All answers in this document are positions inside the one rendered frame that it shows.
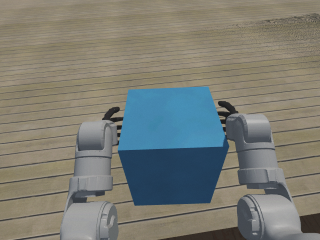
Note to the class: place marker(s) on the right robot forearm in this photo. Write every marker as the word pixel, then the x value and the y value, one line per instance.
pixel 255 148

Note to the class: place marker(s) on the robot left hand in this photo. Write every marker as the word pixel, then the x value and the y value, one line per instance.
pixel 108 115

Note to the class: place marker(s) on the right robot upper arm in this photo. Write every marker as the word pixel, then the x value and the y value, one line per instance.
pixel 270 217

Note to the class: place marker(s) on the robot right hand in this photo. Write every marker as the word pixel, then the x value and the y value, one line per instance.
pixel 231 110

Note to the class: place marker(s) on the left robot upper arm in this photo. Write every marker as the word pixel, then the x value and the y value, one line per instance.
pixel 91 220

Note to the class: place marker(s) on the left robot forearm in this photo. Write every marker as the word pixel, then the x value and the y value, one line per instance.
pixel 92 167

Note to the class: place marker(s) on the carton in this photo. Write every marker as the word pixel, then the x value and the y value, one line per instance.
pixel 172 145

